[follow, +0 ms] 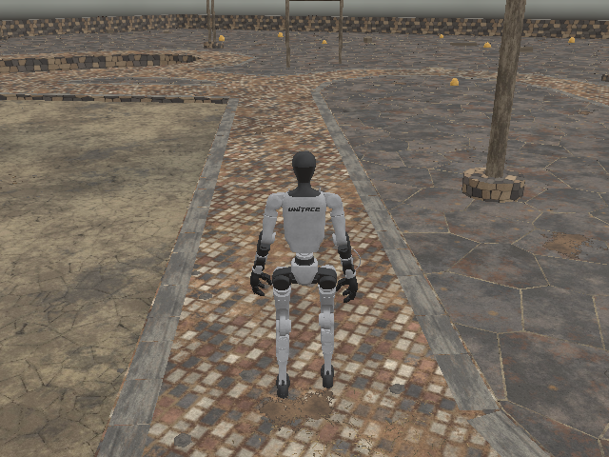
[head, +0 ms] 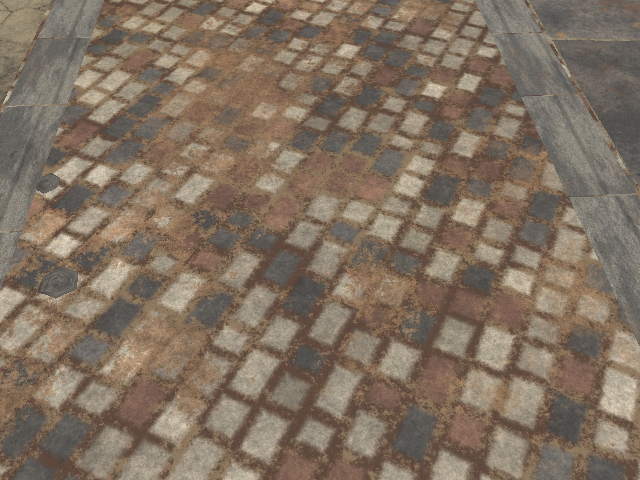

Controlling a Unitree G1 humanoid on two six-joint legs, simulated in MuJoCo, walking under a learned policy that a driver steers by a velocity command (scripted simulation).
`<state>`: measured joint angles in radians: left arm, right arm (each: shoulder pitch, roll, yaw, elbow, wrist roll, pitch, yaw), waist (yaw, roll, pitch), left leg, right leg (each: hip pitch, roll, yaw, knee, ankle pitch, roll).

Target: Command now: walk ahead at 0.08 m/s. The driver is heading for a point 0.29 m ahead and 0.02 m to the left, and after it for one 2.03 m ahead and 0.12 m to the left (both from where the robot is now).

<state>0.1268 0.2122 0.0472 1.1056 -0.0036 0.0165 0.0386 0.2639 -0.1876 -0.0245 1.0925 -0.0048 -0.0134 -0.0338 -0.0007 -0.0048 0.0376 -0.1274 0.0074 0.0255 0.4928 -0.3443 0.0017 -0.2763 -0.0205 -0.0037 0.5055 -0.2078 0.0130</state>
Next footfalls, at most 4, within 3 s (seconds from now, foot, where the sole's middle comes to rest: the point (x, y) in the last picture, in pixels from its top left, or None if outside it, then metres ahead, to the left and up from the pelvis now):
0.60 left None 0.25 0.09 -0.77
2.98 right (393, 412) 0.66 -0.13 -0.77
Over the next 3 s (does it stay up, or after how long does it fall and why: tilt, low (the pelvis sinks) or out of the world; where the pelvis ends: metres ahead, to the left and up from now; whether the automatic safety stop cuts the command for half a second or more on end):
stays up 0.47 -0.02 -0.02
